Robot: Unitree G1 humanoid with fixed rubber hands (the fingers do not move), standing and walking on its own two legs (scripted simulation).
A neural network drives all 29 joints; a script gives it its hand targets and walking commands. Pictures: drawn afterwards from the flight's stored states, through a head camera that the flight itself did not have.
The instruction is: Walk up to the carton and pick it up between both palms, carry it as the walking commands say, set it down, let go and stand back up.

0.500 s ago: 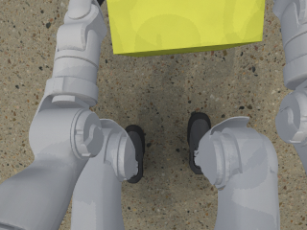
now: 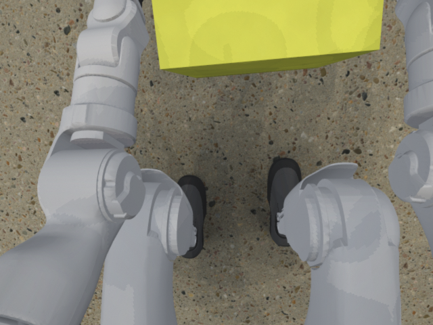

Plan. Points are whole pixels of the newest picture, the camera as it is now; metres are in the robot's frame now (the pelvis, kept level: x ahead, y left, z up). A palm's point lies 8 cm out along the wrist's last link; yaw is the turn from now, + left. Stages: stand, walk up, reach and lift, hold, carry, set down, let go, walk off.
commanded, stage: set down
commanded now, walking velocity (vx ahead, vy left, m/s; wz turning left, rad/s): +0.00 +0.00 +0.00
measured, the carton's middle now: out of the picture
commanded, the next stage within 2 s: none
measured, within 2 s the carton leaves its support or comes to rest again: neither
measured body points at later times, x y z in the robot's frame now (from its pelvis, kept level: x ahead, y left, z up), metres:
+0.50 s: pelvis +0.00 +0.00 +0.00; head +0.37 -0.07 +0.23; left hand +0.57 +0.09 -0.17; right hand +0.56 -0.25 -0.17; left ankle +0.10 +0.11 -0.33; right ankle +0.12 -0.11 -0.33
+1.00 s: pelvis +0.00 +0.00 +0.00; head +0.37 -0.05 +0.23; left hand +0.57 +0.10 -0.18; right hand +0.55 -0.27 -0.18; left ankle +0.10 +0.11 -0.33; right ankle +0.12 -0.11 -0.33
